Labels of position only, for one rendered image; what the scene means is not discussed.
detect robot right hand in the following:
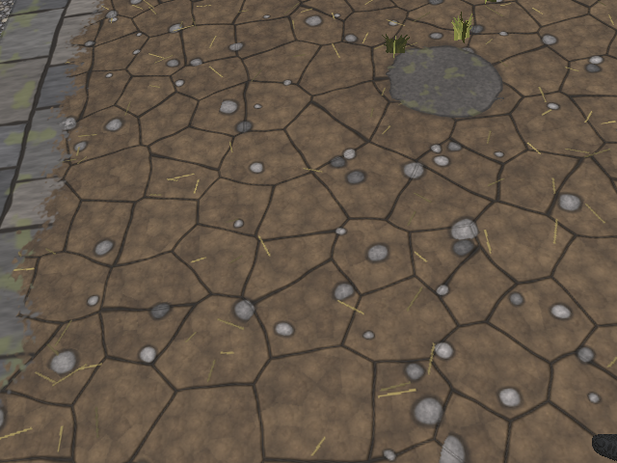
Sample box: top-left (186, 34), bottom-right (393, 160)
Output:
top-left (592, 434), bottom-right (617, 461)

